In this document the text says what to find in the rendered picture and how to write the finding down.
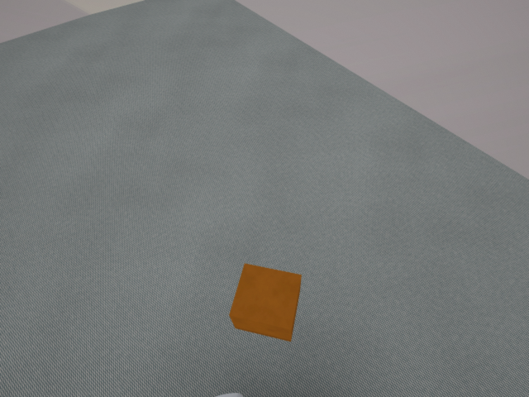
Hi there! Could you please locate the carton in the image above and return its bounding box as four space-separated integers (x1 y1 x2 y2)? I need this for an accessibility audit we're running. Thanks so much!
229 263 302 342

